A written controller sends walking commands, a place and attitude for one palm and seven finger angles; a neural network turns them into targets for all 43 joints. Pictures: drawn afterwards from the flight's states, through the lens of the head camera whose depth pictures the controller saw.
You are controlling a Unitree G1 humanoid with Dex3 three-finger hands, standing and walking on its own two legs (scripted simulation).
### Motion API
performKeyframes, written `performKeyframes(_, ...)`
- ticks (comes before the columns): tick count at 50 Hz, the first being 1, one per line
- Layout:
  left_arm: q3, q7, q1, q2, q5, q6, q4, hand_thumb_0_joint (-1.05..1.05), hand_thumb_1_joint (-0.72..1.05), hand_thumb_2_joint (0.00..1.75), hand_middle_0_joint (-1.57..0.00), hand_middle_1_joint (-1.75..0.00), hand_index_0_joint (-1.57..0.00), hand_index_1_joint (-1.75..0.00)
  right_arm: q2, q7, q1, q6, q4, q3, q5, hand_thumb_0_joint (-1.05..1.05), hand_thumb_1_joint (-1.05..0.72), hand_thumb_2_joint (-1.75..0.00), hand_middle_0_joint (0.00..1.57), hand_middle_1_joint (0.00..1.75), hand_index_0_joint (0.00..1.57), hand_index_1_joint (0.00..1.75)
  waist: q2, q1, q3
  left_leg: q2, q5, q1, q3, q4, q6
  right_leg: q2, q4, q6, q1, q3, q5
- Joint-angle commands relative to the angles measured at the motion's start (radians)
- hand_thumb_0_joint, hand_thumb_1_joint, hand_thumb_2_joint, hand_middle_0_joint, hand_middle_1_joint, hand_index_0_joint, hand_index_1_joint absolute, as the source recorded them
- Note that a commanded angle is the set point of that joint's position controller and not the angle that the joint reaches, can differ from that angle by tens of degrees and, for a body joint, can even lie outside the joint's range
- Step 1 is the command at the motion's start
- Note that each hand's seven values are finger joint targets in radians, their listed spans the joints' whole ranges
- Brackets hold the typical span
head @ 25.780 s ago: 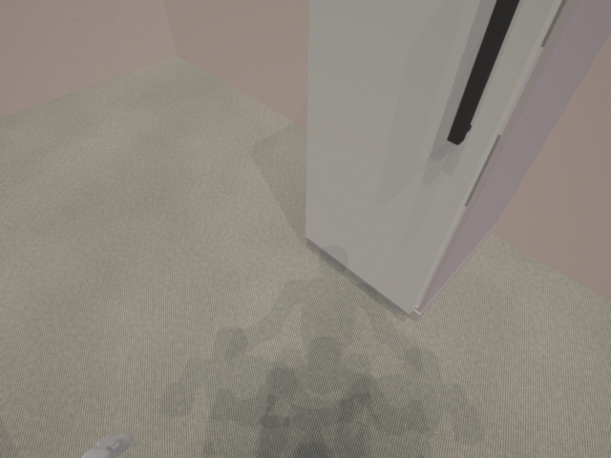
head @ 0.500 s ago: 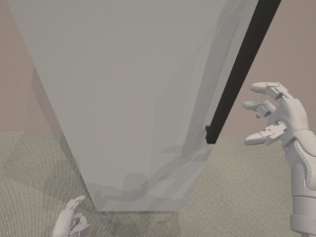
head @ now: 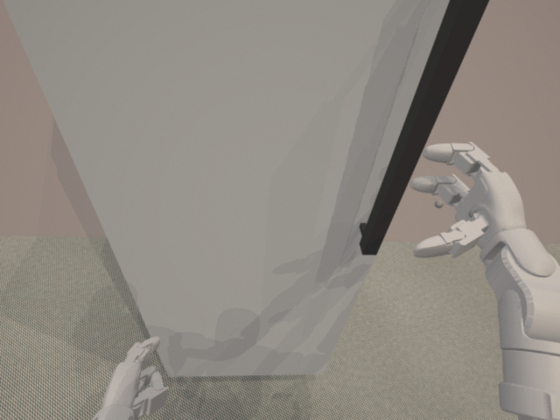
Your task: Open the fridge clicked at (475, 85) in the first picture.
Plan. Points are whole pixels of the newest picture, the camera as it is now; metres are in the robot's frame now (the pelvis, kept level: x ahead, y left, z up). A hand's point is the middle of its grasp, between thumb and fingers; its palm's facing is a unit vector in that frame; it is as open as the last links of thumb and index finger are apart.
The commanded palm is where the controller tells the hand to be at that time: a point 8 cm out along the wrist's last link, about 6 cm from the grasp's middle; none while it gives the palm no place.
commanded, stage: move the hooked fingers beside the handle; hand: right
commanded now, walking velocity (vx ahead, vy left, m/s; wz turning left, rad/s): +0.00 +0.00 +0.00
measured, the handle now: (407, 129) +0.41 -0.13 +0.26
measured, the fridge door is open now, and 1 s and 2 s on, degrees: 0 0 0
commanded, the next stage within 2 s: none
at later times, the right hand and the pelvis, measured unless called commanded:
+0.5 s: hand (435, 192) +0.34 -0.17 +0.21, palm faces -0.05 +1.00 -0.06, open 14.0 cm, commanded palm +0.32 -0.23 +0.21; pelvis -0.01 +0.00 +0.00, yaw +0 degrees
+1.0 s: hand (439, 204) +0.34 -0.18 +0.19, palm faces -0.04 +1.00 -0.06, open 14.0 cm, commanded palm +0.32 -0.23 +0.21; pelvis -0.01 +0.01 +0.00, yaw +0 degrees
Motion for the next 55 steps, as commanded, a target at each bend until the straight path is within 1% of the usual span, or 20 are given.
performKeyframes(1,0.036,0.0,-0.137,0.102,0.012,-0.051,-0.16,0.0,0.9,0.9,-0.2,-0.3,-0.2,-0.3,-0.243,-0.036,-0.405,-0.069,-0.207,-0.129,0.005,0.0,0.5,-0.3,0.3,1.2,0.3,1.2,0.047,-0.001,-0.243,-0.017,0.334,0.157,-0.011,-0.011,0.036,-0.011,-0.038,-0.001,0.017,0.023,0.429)
performKeyframes(4,0.034,-0.004,-0.136,0.106,0.01,-0.031,-0.156,0.0,0.9,0.9,-0.2,-0.3,-0.2,-0.3,-0.28,-0.041,-0.38,-0.037,-0.131,-0.171,0.0,0.0,0.5,-0.3,0.3,1.2,0.3,1.2,0.06,-0.005,-0.209,-0.015,0.319,0.17,-0.014,-0.019,0.036,-0.008,-0.054,-0.002,-0.031,0.015,0.392)
performKeyframes(8,0.036,-0.01,-0.138,0.106,0.002,-0.017,-0.169,0.0,0.9,0.9,-0.2,-0.3,-0.2,-0.3,-0.196,-0.02,-0.374,-0.015,-0.111,-0.085,-0.001,0.0,0.5,-0.3,0.3,1.2,0.3,1.2,0.03,0.013,-0.182,-0.015,0.311,0.134,-0.015,-0.024,0.034,-0.011,-0.048,-0.003,-0.025,0.011,0.382)
performKeyframes(11,0.041,-0.009,-0.14,0.109,0.001,-0.021,-0.185,0.0,0.9,0.9,-0.2,-0.3,-0.2,-0.3,-0.228,-0.002,-0.357,-0.037,-0.164,-0.107,0.006,0.0,0.5,-0.3,0.3,1.2,0.3,1.2,0.033,0.007,-0.225,-0.017,0.32,0.149,-0.017,-0.018,0.036,-0.015,-0.038,-0.007,-0.003,0.013,0.395)
performKeyframes(15,0.033,0.001,-0.146,0.097,0.004,-0.046,-0.183,0.0,0.9,0.9,-0.2,-0.3,-0.2,-0.3,-0.176,-0.004,-0.475,-0.088,-0.255,-0.051,0.013,0.0,0.5,-0.3,0.3,1.2,0.3,1.2,-0.006,0.026,-0.238,-0.019,0.305,0.12,-0.012,-0.016,0.036,-0.011,-0.038,-0.003,0.034,0.025,0.403)
performKeyframes(17,0.034,0.005,-0.144,0.099,0.007,-0.054,-0.17,0.0,0.9,0.9,-0.2,-0.3,-0.2,-0.3,-0.199,-0.018,-0.515,-0.1,-0.266,-0.064,0.011,0.0,0.5,-0.3,0.3,1.2,0.3,1.2,-0.024,0.027,-0.246,-0.019,0.295,0.124,-0.016,-0.024,0.037,-0.01,-0.043,-0.003,0.046,0.026,0.402)
performKeyframes(21,0.036,0.005,-0.131,0.111,0.008,-0.042,-0.145,0.0,0.9,0.9,-0.2,-0.3,-0.2,-0.3,-0.266,-0.045,-0.444,-0.069,-0.147,-0.133,-0.003,0.0,0.5,-0.3,0.3,1.2,0.3,1.2,0.05,0.007,-0.2,-0.022,0.26,0.136,-0.014,-0.034,0.036,-0.009,-0.056,-0.004,-0.005,0.023,0.358)
performKeyframes(22,0.032,0.004,-0.137,0.108,0.008,-0.036,-0.148,0.0,0.9,0.9,-0.2,-0.3,-0.2,-0.3,-0.227,-0.044,-0.45,-0.055,-0.128,-0.103,-0.003,0.0,0.5,-0.3,0.3,1.2,0.3,1.2,0.046,0.012,-0.188,-0.018,0.262,0.138,-0.016,-0.035,0.035,-0.006,-0.061,-0.006,-0.021,0.018,0.35)
performKeyframes(24,0.033,0.001,-0.134,0.111,0.005,-0.023,-0.143,0.0,0.9,0.9,-0.2,-0.3,-0.2,-0.3,-0.236,-0.043,-0.429,-0.025,-0.062,-0.11,-0.007,0.0,0.5,-0.3,0.3,1.2,0.3,1.2,0.047,0.012,-0.155,-0.018,0.234,0.124,-0.018,-0.042,0.033,-0.005,-0.066,-0.005,-0.048,0.015,0.311)
performKeyframes(26,0.038,-0.003,-0.126,0.12,0.003,-0.011,-0.148,0.0,0.9,0.9,-0.2,-0.3,-0.2,-0.3,-0.258,-0.038,-0.39,-0.011,-0.01,-0.13,-0.01,0.0,0.5,-0.3,0.3,1.2,0.3,1.2,0.069,0.004,-0.165,-0.019,0.23,0.136,-0.02,-0.043,0.034,-0.007,-0.064,-0.007,-0.059,0.012,0.307)
performKeyframes(30,0.038,-0.006,-0.135,0.107,0.0,-0.017,-0.178,0.0,0.9,0.9,-0.2,-0.3,-0.2,-0.3,-0.202,-0.015,-0.473,-0.052,-0.12,-0.064,-0.004,0.0,0.5,-0.3,0.3,1.2,0.3,1.2,0.015,0.02,-0.227,-0.016,0.272,0.14,-0.022,-0.029,0.036,-0.007,-0.052,-0.008,-0.013,0.013,0.343)
performKeyframes(35,0.037,0.0,-0.134,0.101,0.006,-0.043,-0.178,0.0,0.9,0.9,-0.2,-0.3,-0.2,-0.3,-0.278,-0.012,-0.488,-0.127,-0.206,-0.148,0.014,0.0,0.5,-0.3,0.3,1.2,0.3,1.2,0.042,0.01,-0.296,-0.018,0.333,0.197,-0.029,-0.025,0.031,-0.005,-0.048,-0.015,0.014,0.008,0.384)
performKeyframes(36,0.038,0.001,-0.132,0.105,0.005,-0.043,-0.174,0.0,0.9,0.9,-0.2,-0.3,-0.2,-0.3,-0.308,-0.016,-0.469,-0.125,-0.189,-0.166,0.008,0.0,0.5,-0.3,0.3,1.2,0.3,1.2,0.045,0.005,-0.272,-0.021,0.317,0.192,-0.029,-0.03,0.032,-0.007,-0.05,-0.014,0.006,0.008,0.377)
performKeyframes(39,0.034,0.0,-0.131,0.106,0.002,-0.043,-0.159,0.0,0.9,0.9,-0.2,-0.3,-0.2,-0.3,-0.255,-0.016,-0.446,-0.095,-0.128,-0.129,0.004,0.0,0.5,-0.3,0.3,1.2,0.3,1.2,0.001,0.012,-0.197,-0.019,0.286,0.151,-0.027,-0.044,0.032,-0.003,-0.061,-0.012,-0.02,0.002,0.34)
performKeyframes(41,0.039,-0.002,-0.119,0.117,0.0,-0.035,-0.149,0.0,0.9,0.9,-0.2,-0.3,-0.2,-0.3,-0.258,-0.012,-0.409,-0.062,-0.063,-0.126,-0.003,0.0,0.5,-0.3,0.3,1.2,0.3,1.2,0.026,0.012,-0.161,-0.022,0.263,0.139,-0.021,-0.052,0.034,-0.006,-0.063,-0.01,-0.04,0.005,0.324)
performKeyframes(42,0.038,-0.003,-0.124,0.114,-0.004,-0.032,-0.154,0.0,0.9,0.9,-0.2,-0.3,-0.2,-0.3,-0.213,-0.003,-0.401,-0.047,-0.058,-0.088,0.0,0.0,0.5,-0.3,0.3,1.2,0.3,1.2,0.019,0.02,-0.152,-0.02,0.257,0.124,-0.022,-0.052,0.031,-0.006,-0.064,-0.012,-0.039,0.002,0.313)
performKeyframes(45,0.042,-0.005,-0.122,0.121,-0.006,-0.028,-0.162,0.0,0.9,0.9,-0.2,-0.3,-0.2,-0.3,-0.216,0.013,-0.393,-0.027,-0.041,-0.087,0.006,0.0,0.5,-0.3,0.3,1.2,0.3,1.2,0.046,0.02,-0.16,-0.021,0.247,0.116,-0.02,-0.046,0.03,-0.005,-0.056,-0.014,-0.045,0.01,0.3)
performKeyframes(50,0.041,0.002,-0.133,0.109,0.002,-0.044,-0.177,0.0,0.9,0.9,-0.2,-0.3,-0.2,-0.3,-0.264,0.006,-0.512,-0.097,-0.176,-0.122,0.015,0.0,0.5,-0.3,0.3,1.2,0.3,1.2,0.055,0.02,-0.265,-0.02,0.281,0.156,-0.027,-0.034,0.027,-0.002,-0.044,-0.018,0.004,0.012,0.338)
performKeyframes(52,0.036,0.004,-0.138,0.103,0.005,-0.05,-0.177,0.0,0.9,0.9,-0.2,-0.3,-0.2,-0.3,-0.288,-0.011,-0.544,-0.13,-0.22,-0.135,0.009,0.0,0.5,-0.3,0.3,1.2,0.3,1.2,-0.006,0.017,-0.281,-0.019,0.288,0.169,-0.031,-0.033,0.033,0.0,-0.051,-0.014,0.02,0.013,0.361)
performKeyframes(55,0.033,0.005,-0.128,0.102,0.007,-0.054,-0.157,0.0,0.9,0.9,-0.2,-0.3,-0.2,-0.3,-0.293,-0.025,-0.522,-0.134,-0.162,-0.15,0.002,0.0,0.5,-0.3,0.3,1.2,0.3,1.2,-0.005,0.016,-0.242,-0.021,0.294,0.163,-0.028,-0.04,0.034,-0.002,-0.056,-0.01,0.009,0.009,0.363)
